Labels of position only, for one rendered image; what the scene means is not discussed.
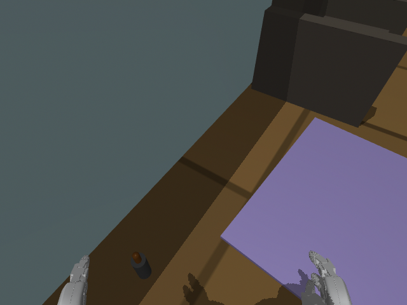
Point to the left robot hand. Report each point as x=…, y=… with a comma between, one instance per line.
x=74, y=292

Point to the bottle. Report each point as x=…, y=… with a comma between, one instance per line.
x=141, y=265

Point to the right robot hand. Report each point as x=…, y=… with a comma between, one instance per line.
x=333, y=289

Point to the armchair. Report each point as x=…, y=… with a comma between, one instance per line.
x=332, y=57

